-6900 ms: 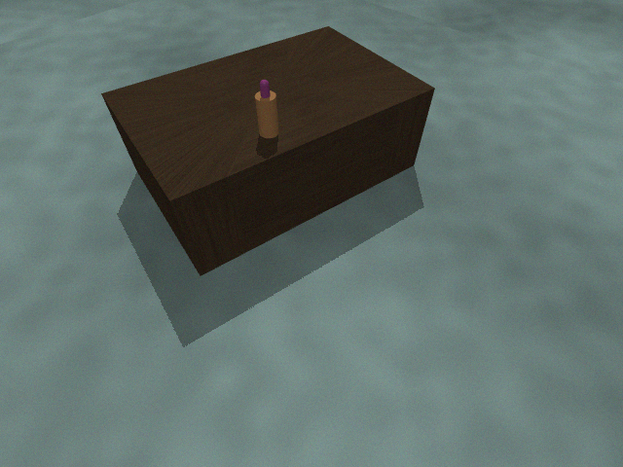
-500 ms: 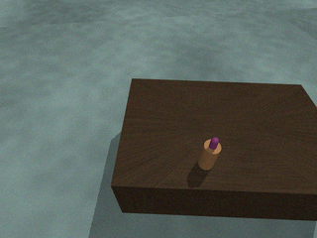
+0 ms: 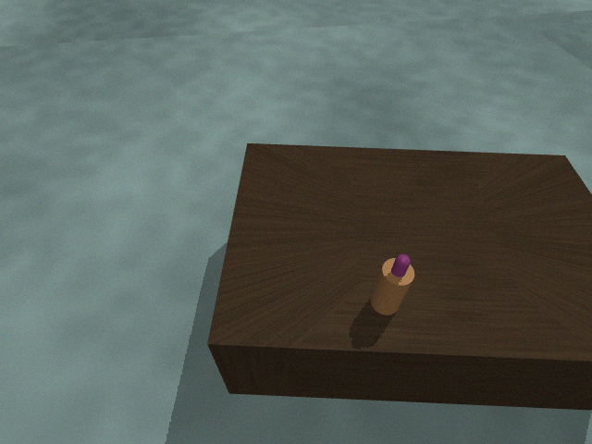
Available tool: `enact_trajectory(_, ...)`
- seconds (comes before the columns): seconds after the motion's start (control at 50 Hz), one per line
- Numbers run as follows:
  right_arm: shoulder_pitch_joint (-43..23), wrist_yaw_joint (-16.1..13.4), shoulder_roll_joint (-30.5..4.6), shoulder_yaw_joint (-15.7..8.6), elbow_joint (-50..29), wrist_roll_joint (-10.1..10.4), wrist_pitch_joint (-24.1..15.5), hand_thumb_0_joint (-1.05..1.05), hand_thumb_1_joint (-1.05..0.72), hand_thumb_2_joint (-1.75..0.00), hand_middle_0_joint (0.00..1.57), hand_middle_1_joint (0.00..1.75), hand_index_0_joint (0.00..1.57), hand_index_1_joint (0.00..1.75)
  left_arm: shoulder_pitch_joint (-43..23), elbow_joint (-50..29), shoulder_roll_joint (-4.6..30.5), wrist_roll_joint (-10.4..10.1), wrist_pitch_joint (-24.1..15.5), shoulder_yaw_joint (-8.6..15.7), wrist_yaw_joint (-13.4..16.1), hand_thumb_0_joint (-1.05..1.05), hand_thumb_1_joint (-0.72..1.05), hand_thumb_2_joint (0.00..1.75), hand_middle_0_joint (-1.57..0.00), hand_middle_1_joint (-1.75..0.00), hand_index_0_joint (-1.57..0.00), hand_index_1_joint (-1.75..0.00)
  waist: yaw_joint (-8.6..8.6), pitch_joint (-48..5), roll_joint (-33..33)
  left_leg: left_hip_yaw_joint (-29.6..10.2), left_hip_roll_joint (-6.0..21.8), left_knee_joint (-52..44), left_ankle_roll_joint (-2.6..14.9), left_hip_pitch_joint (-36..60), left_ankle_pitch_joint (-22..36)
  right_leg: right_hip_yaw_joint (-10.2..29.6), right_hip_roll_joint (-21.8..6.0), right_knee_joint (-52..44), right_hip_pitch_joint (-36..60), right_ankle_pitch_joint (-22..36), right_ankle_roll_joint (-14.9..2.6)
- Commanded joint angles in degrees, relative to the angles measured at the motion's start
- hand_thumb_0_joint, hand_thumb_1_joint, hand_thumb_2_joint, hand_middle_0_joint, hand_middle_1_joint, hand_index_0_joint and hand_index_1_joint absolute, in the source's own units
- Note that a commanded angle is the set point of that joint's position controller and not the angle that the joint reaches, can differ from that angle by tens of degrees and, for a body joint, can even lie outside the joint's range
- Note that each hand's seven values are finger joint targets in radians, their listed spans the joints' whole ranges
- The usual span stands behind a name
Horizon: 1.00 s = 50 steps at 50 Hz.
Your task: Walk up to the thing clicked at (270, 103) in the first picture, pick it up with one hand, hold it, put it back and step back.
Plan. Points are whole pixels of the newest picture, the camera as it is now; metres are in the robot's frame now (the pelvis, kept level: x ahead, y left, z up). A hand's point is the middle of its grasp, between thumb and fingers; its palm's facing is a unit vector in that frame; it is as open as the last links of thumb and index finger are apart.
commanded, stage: stand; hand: right
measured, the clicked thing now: (393, 281) +0.49 -0.23 -0.26
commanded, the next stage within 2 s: go down in 0.06 s
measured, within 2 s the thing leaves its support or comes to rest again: neither
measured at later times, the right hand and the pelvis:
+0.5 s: hand out of the picture +0.14 -0.26 -0.14, palm faces +0.05 +0.95 -0.31, open 13.3 cm; pelvis -0.01 -0.01 -0.02, yaw -2 degrees
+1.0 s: hand (483, 437) +0.15 -0.27 -0.14, palm faces +0.07 +0.94 -0.32, open 17.6 cm; pelvis +0.01 -0.02 -0.04, yaw -3 degrees
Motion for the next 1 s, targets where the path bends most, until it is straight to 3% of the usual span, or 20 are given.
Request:
enact_trajectory(0.0,-2.7,-0.7,-12.6,-2.3,-3.6,0.2,-1.1,0.00,-0.90,-0.90,0.20,0.30,0.20,0.30,-1.5,-3.5,12.2,0.0,-1.3,2.5,0.7,0.00,0.90,0.90,-0.20,-0.30,-0.20,-0.30,0.33,-4.3,0.5,-5.1,6.2,-2.4,1.97,1.8,9.3,4.1,-5.0,-2.8,-0.9,6.4,-3.07)
enact_trajectory(0.12,-2.6,-0.8,-12.7,-2.2,-3.5,0.2,-1.1,0.00,-0.90,-0.90,0.20,0.30,0.20,0.30,-1.6,-3.3,11.9,-0.1,-1.0,2.5,0.6,0.00,0.90,0.90,-0.20,-0.30,-0.20,-0.30,0.31,-3.3,0.9,-5.0,5.8,-2.8,1.84,0.8,7.2,4.1,-4.9,-3.1,-0.8,5.5,-3.21)
enact_trajectory(0.14,-2.3,-0.7,-12.5,-2.2,-3.6,0.1,-1.1,0.00,-0.82,-0.82,0.12,0.22,0.12,0.22,-1.7,-3.3,12.0,0.0,-1.1,2.5,0.6,0.00,0.82,0.82,-0.12,-0.22,-0.12,-0.22,0.20,-3.7,0.9,-5.1,6.1,-3.0,1.83,0.8,8.0,4.1,-4.9,-2.6,-0.4,5.7,-3.22)
enact_trajectory(0.16,-22.4,-1.5,-2.9,-1.2,-23.7,4.0,-5.3,0.00,-0.74,-0.74,0.04,0.14,0.04,0.14,-21.8,-23.5,3.0,-4.8,-7.9,2.3,1.3,0.00,0.74,0.74,-0.04,-0.14,-0.04,-0.14,0.56,-4.1,-2.9,0.4,-0.5,1.3,0.25,-3.7,2.9,-0.3,3.9,4.0,-9.3,3.2,-3.56)
enact_trajectory(0.18,-19.2,-1.9,-7.5,-2.6,-27.4,3.7,-5.4,0.00,-0.66,-0.66,0.02,0.07,0.02,0.07,-22.1,-26.2,5.9,-5.1,-9.3,2.1,2.0,0.00,0.66,0.66,-0.02,-0.06,-0.02,-0.06,-1.08,-5.7,-1.1,0.8,-1.1,1.3,0.08,-1.2,0.3,0.2,3.5,3.6,-8.8,1.9,-3.46)
enact_trajectory(0.2,-11.9,-2.2,-10.0,-3.0,-19.2,3.4,-3.1,0.00,-0.58,-0.58,0.01,0.07,0.02,0.07,-15.5,-19.5,7.7,-5.4,-8.8,3.3,2.7,0.00,0.58,0.58,-0.02,-0.04,-0.02,-0.04,-0.82,-2.6,-1.7,0.9,-0.7,1.3,0.29,-3.6,-1.5,0.3,3.8,4.1,-9.8,0.6,-3.38)
enact_trajectory(0.24,-6.9,-2.6,-12.0,-6.5,-10.3,2.9,1.6,0.00,-0.42,-0.42,0.02,0.07,0.03,0.07,-13.9,-20.4,13.8,-5.2,-7.8,8.7,3.6,0.00,0.42,0.42,-0.02,-0.05,-0.03,-0.04,0.29,-7.6,2.6,2.0,-1.3,4.7,0.09,-5.7,0.2,0.6,3.8,7.6,-12.2,1.7,-3.51)
enact_trajectory(0.3,-14.4,-1.4,-13.0,-8.4,-12.9,-0.4,5.1,0.00,-0.18,-0.21,0.04,0.06,0.04,0.06,-6.6,-14.3,7.8,-2.7,-7.3,8.9,3.2,0.00,0.21,0.18,-0.03,-0.05,-0.04,-0.04,-0.41,-12.5,-0.6,1.7,-0.9,8.3,0.61,-6.9,2.3,0.9,3.9,11.2,-14.9,3.9,-3.19)
enact_trajectory(0.34,-1.1,0.2,-12.1,-10.3,-15.4,-1.0,8.5,0.00,-0.08,-0.17,0.05,0.05,0.04,0.05,0.2,-20.6,9.4,-2.1,-7.5,11.5,3.0,0.00,0.08,0.15,-0.04,-0.05,-0.05,-0.04,0.26,-20.1,2.7,2.3,-1.3,9.4,0.23,-2.5,8.0,0.6,4.3,12.3,-12.2,8.2,-3.20)
enact_trajectory(0.36,-1.8,1.1,-11.5,-9.5,-17.9,-0.9,10.1,0.00,-0.05,-0.14,0.06,0.04,0.05,0.04,4.2,-17.7,7.8,-2.1,-6.9,10.5,2.9,0.00,0.04,0.12,-0.04,-0.06,-0.06,-0.04,0.90,-16.8,2.1,2.5,-1.5,8.4,0.15,-4.0,8.6,0.5,4.5,11.5,-12.5,8.1,-3.26)
enact_trajectory(0.44,-2.8,3.5,-10.6,-8.3,-27.5,-1.4,16.4,0.00,0.15,-0.12,0.04,0.05,0.04,0.05,1.8,-22.2,6.7,-2.6,-6.0,10.2,1.4,0.00,-0.16,0.09,-0.05,-0.06,-0.06,-0.05,1.16,-13.6,-0.6,3.1,-1.9,8.5,0.67,-7.9,5.9,1.1,4.4,11.4,-14.0,5.8,-3.31)
enact_trajectory(0.48,-8.8,3.5,-9.9,-7.2,-33.0,-1.8,16.9,0.00,0.26,-0.11,0.03,0.06,0.04,0.06,-5.1,-27.9,8.2,-2.6,-6.7,11.0,1.6,0.00,-0.24,0.07,-0.06,-0.06,-0.07,-0.05,1.68,-12.7,-1.0,3.1,-1.9,9.4,0.84,-11.3,1.8,1.7,4.0,12.0,-15.6,2.2,-3.28)
enact_trajectory(0.54,-5.2,3.2,-8.5,-7.7,-34.9,-1.7,16.7,0.00,0.46,-0.07,0.02,0.06,0.03,0.06,-3.7,-27.6,6.8,-1.9,-8.0,11.1,1.7,0.00,-0.47,0.03,-0.07,-0.06,-0.08,-0.06,0.96,-13.0,0.2,3.1,-1.6,12.0,0.82,-12.7,0.5,2.6,3.6,14.8,-17.4,1.6,-3.32)
enact_trajectory(0.64,-2.2,2.4,-10.2,-9.7,-41.5,-1.6,15.9,0.00,0.55,-0.07,0.01,0.07,0.02,0.07,-1.8,-33.3,6.1,-1.4,-9.9,10.7,2.9,0.00,-0.52,0.04,-0.07,-0.06,-0.07,-0.06,0.56,-18.6,-1.0,2.5,-0.9,15.6,0.47,-12.6,2.9,2.8,3.8,18.9,-18.1,4.6,-3.05)
enact_trajectory(0.7,0.4,2.0,-10.8,-10.4,-43.5,-1.3,17.2,0.00,0.58,-0.06,0.01,0.07,0.02,0.07,-1.0,-35.9,8.0,-1.2,-10.2,11.5,3.9,0.00,-0.52,0.04,-0.06,-0.06,-0.07,-0.06,0.56,-18.8,-0.1,2.9,-1.3,17.0,0.43,-13.4,3.2,3.3,3.5,20.0,-18.6,5.8,-2.80)
enact_trajectory(0.72,1.4,2.0,-10.9,-10.5,-44.8,-1.3,17.7,0.00,0.57,-0.06,0.01,0.07,0.03,0.07,3.1,-32.8,5.7,-1.2,-9.7,10.4,4.0,0.00,-0.52,0.04,-0.06,-0.06,-0.07,-0.06,0.50,-17.6,-1.7,2.9,-1.2,17.3,0.45,-14.3,3.1,3.0,3.7,20.3,-19.2,5.5,-2.68)
enact_trajectory(0.76,3.5,2.0,-11.2,-11.2,-46.2,-1.2,18.8,0.00,0.59,-0.05,0.01,0.07,0.03,0.07,3.4,-35.2,5.7,-1.3,-9.6,10.4,4.3,0.00,-0.52,0.04,-0.06,-0.06,-0.06,-0.06,-0.22,-18.2,-1.9,3.3,-1.2,18.2,0.51,-14.3,3.7,3.3,3.5,21.0,-19.7,7.7,-2.36)
enact_trajectory(0.84,5.3,2.7,-10.3,-10.5,-48.9,-0.8,21.5,0.00,0.61,-0.04,0.01,0.07,0.03,0.07,3.8,-38.1,6.7,-1.4,-9.1,11.2,4.7,0.00,-0.52,0.03,-0.06,-0.06,-0.06,-0.05,0.86,-16.6,-1.3,3.2,-1.2,18.9,0.40,-16.4,3.2,2.9,3.7,22.4,-21.7,6.0,-2.55)
enact_trajectory(0.9,5.4,3.2,-11.0,-11.2,-52.1,-0.6,22.8,0.00,0.61,-0.05,0.01,0.07,0.03,0.07,6.2,-37.4,4.4,-1.7,-8.8,9.9,4.6,0.00,-0.52,0.03,-0.06,-0.06,-0.06,-0.05,0.27,-14.7,-3.1,3.3,-1.2,19.5,0.56,-18.0,0.5,2.8,3.7,22.8,-23.4,3.4,-2.38)
enact_trajectory(0.98,7.8,3.6,-10.7,-11.1,-54.7,-0.5,24.3,0.00,0.61,-0.05,0.01,0.07,0.03,0.07,6.5,-42.4,5.1,-1.9,-8.7,10.2,4.6,0.00,-0.52,0.03,-0.06,-0.06,-0.07,-0.05,0.49,-17.5,-1.2,3.3,-1.0,21.7,0.24,-17.7,4.7,3.2,3.5,25.5,-23.0,9.8,-2.16)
